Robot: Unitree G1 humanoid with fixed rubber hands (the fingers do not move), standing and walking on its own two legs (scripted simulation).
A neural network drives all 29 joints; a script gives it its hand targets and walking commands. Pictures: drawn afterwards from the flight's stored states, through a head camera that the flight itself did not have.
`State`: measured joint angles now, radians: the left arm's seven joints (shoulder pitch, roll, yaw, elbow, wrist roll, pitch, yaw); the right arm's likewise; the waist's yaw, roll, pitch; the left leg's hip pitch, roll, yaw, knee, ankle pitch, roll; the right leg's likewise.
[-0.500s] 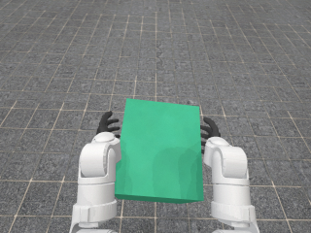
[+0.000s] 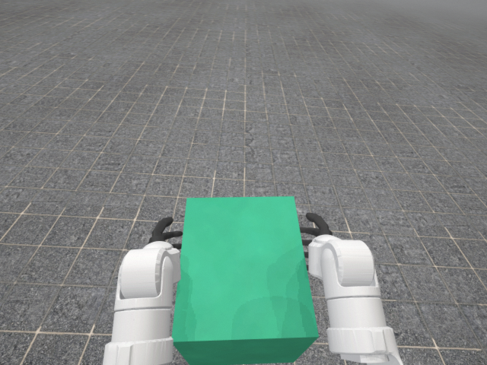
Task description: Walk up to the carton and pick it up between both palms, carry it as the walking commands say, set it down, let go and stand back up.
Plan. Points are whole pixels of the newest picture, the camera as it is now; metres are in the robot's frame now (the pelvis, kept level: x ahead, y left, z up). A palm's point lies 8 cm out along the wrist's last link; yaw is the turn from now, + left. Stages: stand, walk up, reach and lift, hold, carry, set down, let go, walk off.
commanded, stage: carry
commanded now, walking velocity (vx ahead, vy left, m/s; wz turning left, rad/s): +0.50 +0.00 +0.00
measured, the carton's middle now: (241, 282) +0.28 +0.01 +0.00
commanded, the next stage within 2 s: none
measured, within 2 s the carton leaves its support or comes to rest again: neither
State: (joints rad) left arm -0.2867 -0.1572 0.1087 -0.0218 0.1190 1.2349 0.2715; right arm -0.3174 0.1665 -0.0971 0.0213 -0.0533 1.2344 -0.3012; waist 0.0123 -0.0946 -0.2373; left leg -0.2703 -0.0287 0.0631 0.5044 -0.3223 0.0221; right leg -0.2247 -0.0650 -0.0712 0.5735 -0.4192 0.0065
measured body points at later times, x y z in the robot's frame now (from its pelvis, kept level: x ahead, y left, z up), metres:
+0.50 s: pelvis +0.23 +0.00 +0.02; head +0.27 +0.00 +0.46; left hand +0.53 +0.15 +0.07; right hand +0.55 -0.12 +0.08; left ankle +0.24 +0.13 -0.69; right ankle +0.16 -0.09 -0.73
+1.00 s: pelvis +0.61 +0.02 -0.01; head +0.64 +0.01 +0.44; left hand +0.93 +0.16 +0.07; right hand +0.94 -0.11 +0.07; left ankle +0.43 +0.14 -0.73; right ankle +0.73 -0.07 -0.74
